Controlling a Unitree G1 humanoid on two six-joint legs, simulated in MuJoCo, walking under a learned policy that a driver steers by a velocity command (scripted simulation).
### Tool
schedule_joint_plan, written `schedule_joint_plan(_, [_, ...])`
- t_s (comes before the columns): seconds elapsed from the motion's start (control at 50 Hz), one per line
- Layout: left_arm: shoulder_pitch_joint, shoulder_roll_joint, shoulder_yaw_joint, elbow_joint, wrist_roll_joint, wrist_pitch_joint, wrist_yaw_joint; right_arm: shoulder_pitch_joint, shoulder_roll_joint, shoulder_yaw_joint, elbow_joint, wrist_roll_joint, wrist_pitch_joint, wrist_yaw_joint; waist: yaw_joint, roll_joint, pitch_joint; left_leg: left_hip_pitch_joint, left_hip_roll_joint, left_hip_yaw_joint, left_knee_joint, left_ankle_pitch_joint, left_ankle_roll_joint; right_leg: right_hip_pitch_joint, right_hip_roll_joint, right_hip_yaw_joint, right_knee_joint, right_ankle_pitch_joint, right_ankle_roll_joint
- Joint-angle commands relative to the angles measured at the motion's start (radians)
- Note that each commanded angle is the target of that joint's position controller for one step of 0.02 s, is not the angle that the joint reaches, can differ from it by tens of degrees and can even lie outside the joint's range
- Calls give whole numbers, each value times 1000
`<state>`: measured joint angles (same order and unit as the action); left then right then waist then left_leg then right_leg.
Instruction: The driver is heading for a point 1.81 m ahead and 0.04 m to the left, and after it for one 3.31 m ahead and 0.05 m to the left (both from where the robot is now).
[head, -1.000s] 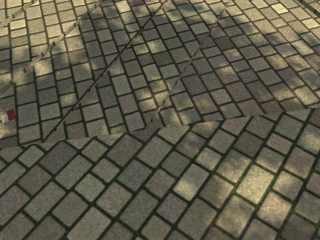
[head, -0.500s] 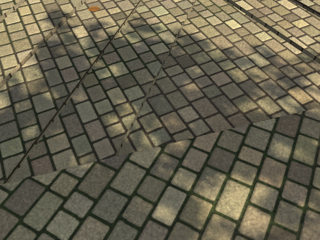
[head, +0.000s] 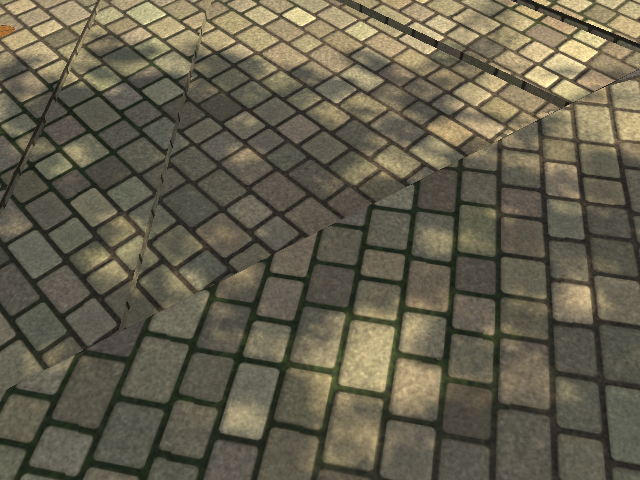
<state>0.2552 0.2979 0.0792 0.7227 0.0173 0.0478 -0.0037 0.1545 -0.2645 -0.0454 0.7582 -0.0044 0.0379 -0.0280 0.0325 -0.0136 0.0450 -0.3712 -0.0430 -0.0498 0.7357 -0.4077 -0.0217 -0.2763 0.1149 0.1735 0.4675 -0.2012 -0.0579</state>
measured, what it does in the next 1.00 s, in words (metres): steps on the spot, turning right: left foot, then right foot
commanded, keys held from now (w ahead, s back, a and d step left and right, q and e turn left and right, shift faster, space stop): e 0.30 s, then no key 0.38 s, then w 0.32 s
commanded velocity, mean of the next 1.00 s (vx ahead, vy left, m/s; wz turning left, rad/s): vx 0.07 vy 0.00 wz -0.31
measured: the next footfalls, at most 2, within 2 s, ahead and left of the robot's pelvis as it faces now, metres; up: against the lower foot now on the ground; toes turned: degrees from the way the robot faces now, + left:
left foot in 0.06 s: +0.05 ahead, +0.11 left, +0.00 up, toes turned -6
right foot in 0.52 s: -0.02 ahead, -0.09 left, +0.00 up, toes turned -14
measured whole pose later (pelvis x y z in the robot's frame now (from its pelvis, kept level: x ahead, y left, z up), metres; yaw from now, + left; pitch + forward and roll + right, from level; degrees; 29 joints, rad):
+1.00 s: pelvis +0.01 +0.01 +0.00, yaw -16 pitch +0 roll -1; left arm 0.32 0.28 0.05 0.89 0.02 0.00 -0.01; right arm 0.27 -0.26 -0.04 0.84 -0.03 -0.03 0.00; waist 0.00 -0.02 -0.01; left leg -0.18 -0.02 0.06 0.45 -0.28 0.07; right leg -0.21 0.04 0.03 0.58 -0.40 -0.08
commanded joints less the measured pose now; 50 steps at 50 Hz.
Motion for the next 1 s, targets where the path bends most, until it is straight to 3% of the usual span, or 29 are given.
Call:
schedule_joint_plan(0.02, [-31, 165, 46, -64, -3, -4, -5, 51, -86, -15, -73, 8, -26, -9, -34, -123, -102, 74, -26, 4, -167, 32, 22, 90, -245, 320, -59, 373, -132])
schedule_joint_plan(0.04, [-66, 158, 44, -71, -12, -3, -5, 96, -83, -14, -64, 4, -32, -15, -68, -109, -100, 172, -23, 8, -315, 125, 29, 38, -209, 310, -32, 305, -90])
schedule_joint_plan(0.06, [-72, 126, 35, -81, -19, -6, -2, 122, -123, -23, -61, -6, -40, -25, -73, -48, -103, 281, 67, -66, -438, 163, 47, -55, -151, 271, 27, 133, -32])
schedule_joint_plan(0.08, [10, 36, 15, -81, -15, -10, -1, 103, -203, -34, -81, -20, -40, -33, -22, 181, -120, 375, 337, -320, -519, 150, 108, -176, -21, 89, 246, -227, 27])
schedule_joint_plan(0.1, [13, 103, 31, -83, 5, -6, 10, 42, -259, -45, -105, -24, -31, -24, -22, 245, -69, 240, 453, -457, -521, 277, 228, -277, 60, -60, 414, -410, 46])
schedule_joint_plan(0.12, [-1, 151, 44, -74, 21, -3, 8, 48, -199, -34, -109, -23, -30, -16, -18, 158, -54, 195, 439, -403, -498, 357, 266, -249, -11, -42, 558, -377, 52])
schedule_joint_plan(0.14, [5, 149, 48, -52, 17, 1, -1, -2, -137, -17, -116, -14, -33, -10, 5, 113, -28, 166, 368, -289, -483, 394, 244, -239, -25, -42, 620, -312, 56])
schedule_joint_plan(0.16, [28, 138, 47, -34, 10, 8, -11, -42, -115, -10, -129, -17, -32, -7, 21, 113, -21, 165, 300, -185, -471, 432, 213, -233, -28, -59, 668, -257, 68])
schedule_joint_plan(0.18, [40, 132, 46, -26, 7, 14, -23, -51, -115, -10, -134, -17, -34, -13, 23, 149, -36, 198, 265, -125, -458, 479, 202, -247, -32, -78, 706, -219, 81])
schedule_joint_plan(0.22, [22, 120, 39, -27, -2, 20, -36, -12, -116, -11, -131, -19, -36, -16, -5, 154, -56, 256, 248, -60, -435, 571, 207, -267, -39, -105, 708, -200, 108])
schedule_joint_plan(0.32, [-68, 88, 20, -59, -4, 33, -44, 89, -139, -27, -101, -20, -38, -13, -66, 163, -63, 358, 303, -46, -419, 558, 240, -278, -73, -131, 545, -226, 126])
schedule_joint_plan(0.38, [-78, 58, 2, -66, -7, 33, -41, 76, -152, -32, -93, -22, -41, 2, -63, 178, -71, 302, 305, -16, -395, 562, 239, -152, -79, -160, 382, -265, 100])
schedule_joint_plan(0.44, [-66, 57, -7, -65, -15, 25, -29, 74, -171, -37, -77, -24, -36, 17, -60, 206, -85, 265, 307, -13, -349, 628, 239, -41, -64, -206, 230, -268, 70])
schedule_joint_plan(0.48, [-13, 42, -16, -44, -10, 11, -21, 56, -174, -36, -65, -10, -26, 22, -15, 177, -88, 217, 284, 15, -278, 621, 198, 86, -57, -229, -17, -100, 44])
schedule_joint_plan(0.5, [-5, 58, -18, -38, 4, -2, -14, 79, -163, -33, -54, -6, -23, 23, -6, 128, -89, 150, 265, 34, -239, 535, 142, 183, -81, -178, -167, 39, 34])
schedule_joint_plan(0.52, [6, 122, -13, -46, 25, -18, -6, 116, -96, -15, -66, -13, -21, 28, -26, -71, -124, 19, 191, 100, -85, 276, 70, 304, -288, 83, -250, 71, 5])
schedule_joint_plan(0.54, [-34, 201, -1, -62, 10, -26, -3, 94, -35, 6, -99, -8, -9, 22, -31, -246, -69, -67, 58, 133, -46, -157, 25, 180, -484, 272, -227, 331, -124])
schedule_joint_plan(0.56, [-9, 145, -9, -42, 6, -33, 1, 59, -94, -7, -82, -8, 10, 14, 8, -169, -62, -8, 91, 46, 65, -177, 21, 131, -467, 224, -198, 351, -192])
schedule_joint_plan(0.6, [-111, 65, -42, -41, 6, -35, 8, 82, -102, -14, -48, 1, 15, 23, -49, -129, -18, -16, 87, 24, 85, -79, 23, 117, -359, 91, -206, 316, -148])
schedule_joint_plan(0.64, [-114, 64, -46, -30, 0, -42, 21, 124, -113, -21, -11, -17, 11, 27, -55, -143, -47, -5, 70, 43, 96, -17, 13, 172, -303, 21, -173, 472, -123])
schedule_joint_plan(0.68, [-92, 56, -51, -11, -3, -46, 21, 135, -87, -13, 8, -14, 12, 28, -50, -106, -79, 30, 64, 46, 71, -12, 2, 191, -299, -6, -152, 519, -124])
schedule_joint_plan(0.72, [-34, 81, -42, 23, 1, -42, 18, 107, -74, -5, 10, -22, 10, 32, -14, -124, -78, 19, 53, 73, 22, -15, 0, 208, -292, 39, -217, 123, -136])
schedule_joint_plan(0.76, [18, 117, -24, 53, 6, -31, 13, 52, -104, -14, -5, -32, 4, 39, 19, -151, -8, -81, 47, 83, 30, -37, 12, 218, -317, 142, -301, -275, -164])
schedule_joint_plan(0.8, [32, 116, -19, 68, 6, -34, 9, 28, -101, -15, -11, -29, -9, 45, 21, -126, 35, -123, 57, 77, 9, -46, 25, 220, -346, 192, -338, -359, -182])
schedule_joint_plan(0.88, [12, 116, -9, 87, 3, -62, 5, 58, -70, -9, 9, -25, -44, 46, -12, -89, 22, -6, 51, 84, -102, -38, 68, 159, -341, 167, -330, -312, -190])
schedule_joint_plan(0.94, [-60, 108, -4, 83, -12, -62, 0, 210, -53, -9, 78, -22, -61, 36, -106, -49, 12, 356, 5, 136, -351, 133, 108, -93, -263, 70, -223, -370, -138])
schedule_joint_plan(0.96, [-85, 68, -14, 71, -5, -68, 0, 300, -84, -17, 109, -25, -71, 27, -145, 17, -3, 532, 66, 37, -393, 62, 121, -259, -209, 18, -94, -393, -99])
schedule_joint_plan(0.98, [-121, -30, -41, 38, 3, -76, -5, 408, -155, -26, 119, -34, -83, 17, -185, 220, -49, 609, 324, -298, -568, -250, 151, -362, -100, -136, 238, -376, -46])
schedule_joint_plan(1.0, [-149, 21, -30, 16, 14, -81, -5, 382, -244, -49, 123, -24, -83, 18, -160, 240, 77, 475, 454, -571, -692, -460, 242, -525, -48, -177, 378, -331, -39])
